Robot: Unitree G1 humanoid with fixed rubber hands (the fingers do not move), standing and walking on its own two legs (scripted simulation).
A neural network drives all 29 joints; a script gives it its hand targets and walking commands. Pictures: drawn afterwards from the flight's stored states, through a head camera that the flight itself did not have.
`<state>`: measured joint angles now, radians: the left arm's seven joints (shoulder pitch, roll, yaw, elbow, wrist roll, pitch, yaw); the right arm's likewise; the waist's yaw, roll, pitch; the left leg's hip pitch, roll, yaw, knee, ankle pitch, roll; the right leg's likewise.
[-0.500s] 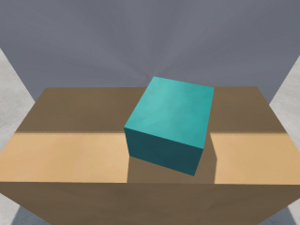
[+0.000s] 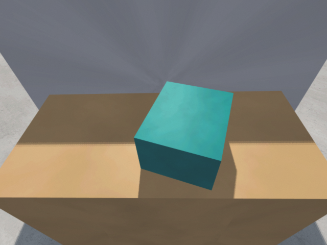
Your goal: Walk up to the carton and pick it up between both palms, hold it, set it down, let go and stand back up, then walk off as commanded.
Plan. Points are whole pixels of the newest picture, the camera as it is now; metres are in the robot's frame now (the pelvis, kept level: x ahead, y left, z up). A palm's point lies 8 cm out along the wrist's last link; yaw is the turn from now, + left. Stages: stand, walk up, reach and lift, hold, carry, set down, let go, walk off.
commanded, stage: stand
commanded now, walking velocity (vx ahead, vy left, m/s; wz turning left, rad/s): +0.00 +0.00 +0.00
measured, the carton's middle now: (187, 130) +0.50 -0.04 -0.03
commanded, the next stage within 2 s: walk off in 0.84 s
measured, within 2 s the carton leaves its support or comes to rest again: neither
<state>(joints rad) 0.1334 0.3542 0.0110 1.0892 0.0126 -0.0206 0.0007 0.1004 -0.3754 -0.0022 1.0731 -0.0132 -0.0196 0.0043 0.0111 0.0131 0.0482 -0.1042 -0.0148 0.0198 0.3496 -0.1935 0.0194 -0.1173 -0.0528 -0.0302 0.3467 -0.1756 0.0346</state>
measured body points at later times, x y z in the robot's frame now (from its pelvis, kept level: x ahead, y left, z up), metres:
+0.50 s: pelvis +0.01 +0.00 +0.00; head +0.01 +0.00 +0.45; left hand +0.09 +0.30 -0.13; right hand +0.11 -0.31 -0.12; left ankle +0.00 +0.11 -0.75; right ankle +0.01 -0.14 -0.75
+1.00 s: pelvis +0.01 +0.00 +0.00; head +0.01 +0.00 +0.45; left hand +0.10 +0.30 -0.12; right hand +0.11 -0.31 -0.12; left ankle +0.00 +0.11 -0.75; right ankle +0.01 -0.14 -0.75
